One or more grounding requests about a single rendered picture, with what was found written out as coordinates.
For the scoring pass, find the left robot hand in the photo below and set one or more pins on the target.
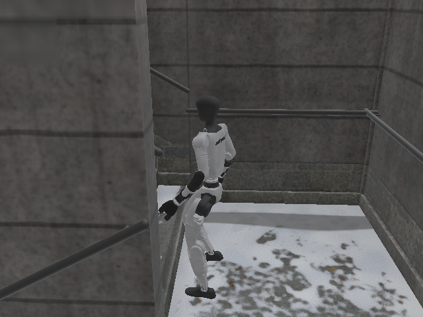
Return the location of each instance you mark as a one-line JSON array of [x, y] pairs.
[[169, 208]]

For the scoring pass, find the left robot foot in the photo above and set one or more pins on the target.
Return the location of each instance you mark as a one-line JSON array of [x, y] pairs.
[[196, 292]]

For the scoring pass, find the right robot upper arm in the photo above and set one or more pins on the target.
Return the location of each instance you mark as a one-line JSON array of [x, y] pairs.
[[230, 150]]

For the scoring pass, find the robot left forearm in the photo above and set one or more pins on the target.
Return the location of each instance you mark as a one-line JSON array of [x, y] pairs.
[[195, 184]]

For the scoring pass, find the humanoid robot torso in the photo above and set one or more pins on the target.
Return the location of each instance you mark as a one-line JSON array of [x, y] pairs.
[[216, 161]]

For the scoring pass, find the robot right forearm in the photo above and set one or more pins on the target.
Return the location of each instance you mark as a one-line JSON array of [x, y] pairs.
[[226, 167]]

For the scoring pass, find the left robot upper arm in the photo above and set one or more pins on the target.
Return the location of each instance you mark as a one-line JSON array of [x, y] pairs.
[[200, 144]]

